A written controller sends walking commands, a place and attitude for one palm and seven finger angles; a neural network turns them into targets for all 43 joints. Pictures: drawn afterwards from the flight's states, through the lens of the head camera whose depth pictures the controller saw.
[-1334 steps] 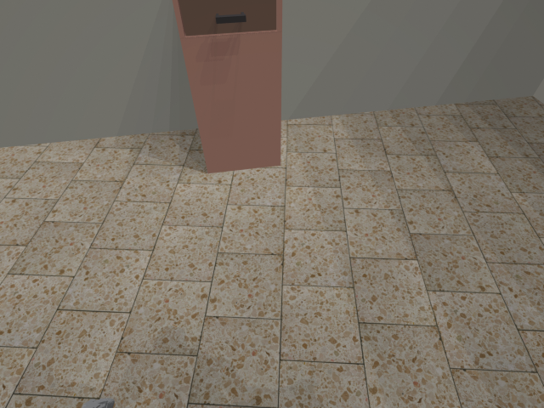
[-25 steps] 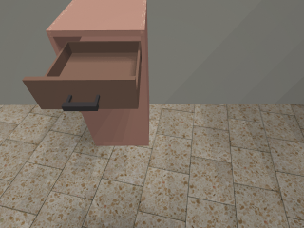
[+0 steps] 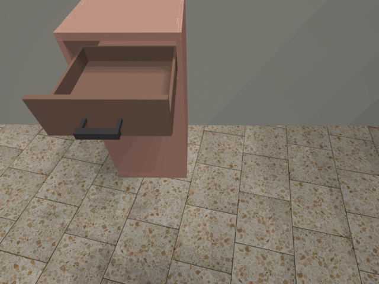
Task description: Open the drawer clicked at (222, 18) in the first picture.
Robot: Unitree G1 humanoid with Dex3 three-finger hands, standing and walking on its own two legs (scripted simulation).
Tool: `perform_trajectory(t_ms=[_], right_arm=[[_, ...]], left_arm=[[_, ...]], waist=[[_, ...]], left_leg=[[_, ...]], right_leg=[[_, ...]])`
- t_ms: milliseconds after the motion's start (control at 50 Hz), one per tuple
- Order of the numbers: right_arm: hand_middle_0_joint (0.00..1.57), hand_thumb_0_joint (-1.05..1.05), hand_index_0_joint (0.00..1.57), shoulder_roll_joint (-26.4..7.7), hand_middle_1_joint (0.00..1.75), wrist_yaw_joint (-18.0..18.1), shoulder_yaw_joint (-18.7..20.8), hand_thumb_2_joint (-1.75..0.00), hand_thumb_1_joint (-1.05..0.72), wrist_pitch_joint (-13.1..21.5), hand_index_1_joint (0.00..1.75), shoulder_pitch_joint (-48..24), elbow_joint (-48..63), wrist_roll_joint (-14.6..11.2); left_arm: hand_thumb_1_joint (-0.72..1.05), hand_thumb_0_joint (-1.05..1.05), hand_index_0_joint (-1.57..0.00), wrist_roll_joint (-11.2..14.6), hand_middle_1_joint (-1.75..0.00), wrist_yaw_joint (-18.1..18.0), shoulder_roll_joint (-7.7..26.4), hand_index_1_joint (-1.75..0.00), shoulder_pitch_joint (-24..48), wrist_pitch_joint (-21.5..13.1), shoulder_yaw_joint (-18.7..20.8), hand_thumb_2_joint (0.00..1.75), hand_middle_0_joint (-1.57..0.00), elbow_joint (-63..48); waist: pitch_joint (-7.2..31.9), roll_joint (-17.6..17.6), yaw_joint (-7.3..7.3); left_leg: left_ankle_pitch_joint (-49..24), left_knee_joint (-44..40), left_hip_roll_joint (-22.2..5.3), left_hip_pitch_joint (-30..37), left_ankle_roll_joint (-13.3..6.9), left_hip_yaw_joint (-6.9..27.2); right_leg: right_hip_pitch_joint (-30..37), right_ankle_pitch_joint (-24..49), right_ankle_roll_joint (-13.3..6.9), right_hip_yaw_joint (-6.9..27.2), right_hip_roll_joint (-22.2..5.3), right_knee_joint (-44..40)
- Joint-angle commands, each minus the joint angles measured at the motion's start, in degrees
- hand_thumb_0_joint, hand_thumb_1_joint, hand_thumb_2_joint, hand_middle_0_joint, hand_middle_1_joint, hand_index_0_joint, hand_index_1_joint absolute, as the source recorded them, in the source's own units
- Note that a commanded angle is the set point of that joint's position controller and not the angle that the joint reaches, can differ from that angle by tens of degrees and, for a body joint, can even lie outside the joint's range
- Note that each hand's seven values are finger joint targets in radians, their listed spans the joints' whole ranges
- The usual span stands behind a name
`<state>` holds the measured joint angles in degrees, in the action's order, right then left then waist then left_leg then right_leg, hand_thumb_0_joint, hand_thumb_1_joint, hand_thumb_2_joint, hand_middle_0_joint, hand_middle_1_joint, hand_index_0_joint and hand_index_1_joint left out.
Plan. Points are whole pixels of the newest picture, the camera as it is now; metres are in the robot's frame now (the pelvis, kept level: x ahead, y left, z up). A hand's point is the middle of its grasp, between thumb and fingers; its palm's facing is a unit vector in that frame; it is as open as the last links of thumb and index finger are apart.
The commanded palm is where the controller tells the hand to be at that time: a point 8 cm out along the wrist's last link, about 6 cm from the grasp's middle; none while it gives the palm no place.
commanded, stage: look to check the result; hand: left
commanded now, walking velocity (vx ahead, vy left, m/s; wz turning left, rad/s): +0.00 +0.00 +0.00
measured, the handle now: (99, 127) +0.48 +0.27 +0.03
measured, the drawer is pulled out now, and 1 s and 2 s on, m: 0.30 0.30 0.30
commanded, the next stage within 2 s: stand and wait in 0.14 s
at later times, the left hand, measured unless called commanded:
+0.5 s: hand out of the picture +0.09 +0.24 -0.16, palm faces -0.03 -0.94 -0.33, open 7.3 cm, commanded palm none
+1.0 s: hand out of the picture +0.11 +0.24 -0.16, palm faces -0.04 -0.94 -0.35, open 7.3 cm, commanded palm none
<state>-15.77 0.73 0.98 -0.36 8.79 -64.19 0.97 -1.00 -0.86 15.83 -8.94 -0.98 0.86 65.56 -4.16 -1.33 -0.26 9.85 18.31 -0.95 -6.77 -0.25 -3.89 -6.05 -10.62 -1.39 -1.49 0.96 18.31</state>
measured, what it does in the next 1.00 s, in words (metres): stands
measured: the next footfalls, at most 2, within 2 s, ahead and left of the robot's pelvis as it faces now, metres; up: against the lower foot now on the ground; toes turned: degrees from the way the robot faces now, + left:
none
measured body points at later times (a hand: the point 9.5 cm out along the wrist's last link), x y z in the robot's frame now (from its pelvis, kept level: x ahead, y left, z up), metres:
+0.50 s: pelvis +0.02 +0.00 +0.00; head +0.04 -0.01 +0.45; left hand +0.09 +0.29 -0.13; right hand +0.08 -0.29 -0.14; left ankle +0.00 +0.11 -0.75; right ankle -0.01 -0.10 -0.75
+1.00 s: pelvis +0.02 +0.00 +0.00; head +0.05 -0.01 +0.45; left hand +0.11 +0.29 -0.13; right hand +0.09 -0.29 -0.14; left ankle +0.00 +0.11 -0.75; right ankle -0.01 -0.10 -0.75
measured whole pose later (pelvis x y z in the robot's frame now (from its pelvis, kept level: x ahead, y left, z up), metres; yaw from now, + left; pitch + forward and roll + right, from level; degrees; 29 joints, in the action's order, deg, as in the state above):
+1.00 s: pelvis +0.02 +0.00 +0.00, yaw -1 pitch -1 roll +0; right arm -18.6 0.6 0.9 -0.2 6.2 -63.6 0.9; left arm -1.0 -0.7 18.4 -5.7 -1.3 0.8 64.3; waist -4.1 -0.6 -0.6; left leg 10.9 16.3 -1.1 -4.0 0.1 -4.4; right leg -3.5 -11.5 -1.5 -0.9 1.2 16.3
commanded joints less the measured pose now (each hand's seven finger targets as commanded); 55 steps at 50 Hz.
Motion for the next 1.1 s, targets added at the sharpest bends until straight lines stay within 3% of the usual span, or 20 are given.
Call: perform_trajectory(t_ms=[0,540,820,900,1020,1080], right_arm=[[0.2,0.0,0.2,-9.7,0.3,0.4,1.5,-0.9,-0.9,0.9,0.3,-0.3,2.6,-0.3],[0.2,0.0,0.2,-13.3,0.3,0.3,1.8,-0.9,-0.9,1.2,0.3,-3.2,3.5,-0.3],[0.2,0.0,0.2,-13.8,0.3,0.4,1.8,-0.9,-0.9,1.2,0.3,-3.5,3.4,-0.4],[0.2,0.0,0.2,-13.9,0.3,0.4,1.8,-0.9,-0.9,1.2,0.3,-3.7,3.6,-0.5],[0.2,0.0,0.2,-14.1,0.3,0.4,1.9,-0.9,-0.9,1.3,0.3,-3.8,3.5,-0.4],[0.2,0.0,0.2,-14.4,0.3,0.4,1.9,-0.9,-0.9,1.3,0.3,-4.0,3.6,-0.4]], left_arm=[[0.9,0.0,-0.2,0.2,-0.3,-0.7,10.8,-0.3,0.8,-0.9,2.0,0.9,-0.2,-3.2],[0.9,0.0,-0.2,0.3,-0.3,-0.6,13.9,-0.3,3.9,-1.2,2.3,0.9,-0.2,-4.3],[0.9,0.0,-0.2,0.3,-0.3,-0.7,14.6,-0.3,4.5,-1.2,2.2,0.9,-0.2,-4.5],[0.9,0.0,-0.2,0.2,-0.3,-0.6,14.7,-0.3,4.2,-1.3,2.4,0.9,-0.2,-4.7],[0.9,0.0,-0.2,0.3,-0.3,-0.6,14.7,-0.3,4.4,-1.2,2.2,0.9,-0.2,-4.7],[0.9,0.0,-0.2,0.3,-0.3,-0.6,14.8,-0.3,4.8,-1.2,2.2,0.9,-0.2,-4.7]], waist=[[3.9,1.3,-0.29],[5.9,0.9,-0.38],[5.6,0.7,-0.47],[5.9,2.3,-0.32],[6.2,0.7,-0.47],[6.0,1.4,-0.55]], left_leg=[[-6.9,-2.4,-6.7,2.3,-1.0,6.4],[-11.7,-2.5,-7.2,4.9,-0.6,6.0],[-12.4,-2.7,-7.4,5.5,-0.6,5.8],[-12.1,-2.6,-7.4,6.0,-0.7,5.9],[-12.6,-2.6,-7.4,6.2,-0.6,5.8],[-12.4,-3.0,-7.4,6.0,-0.5,5.9]], right_leg=[[-0.8,9.6,-1.1,6.4,-7.6,-3.4],[1.8,15.9,-1.1,6.7,-8.2,-3.3],[1.8,16.2,-1.1,6.7,-8.2,-3.4],[1.7,16.3,-1.1,6.7,-8.2,-3.6],[1.8,16.4,-1.1,6.8,-8.3,-3.5],[1.7,16.3,-1.1,6.9,-8.1,-3.4]])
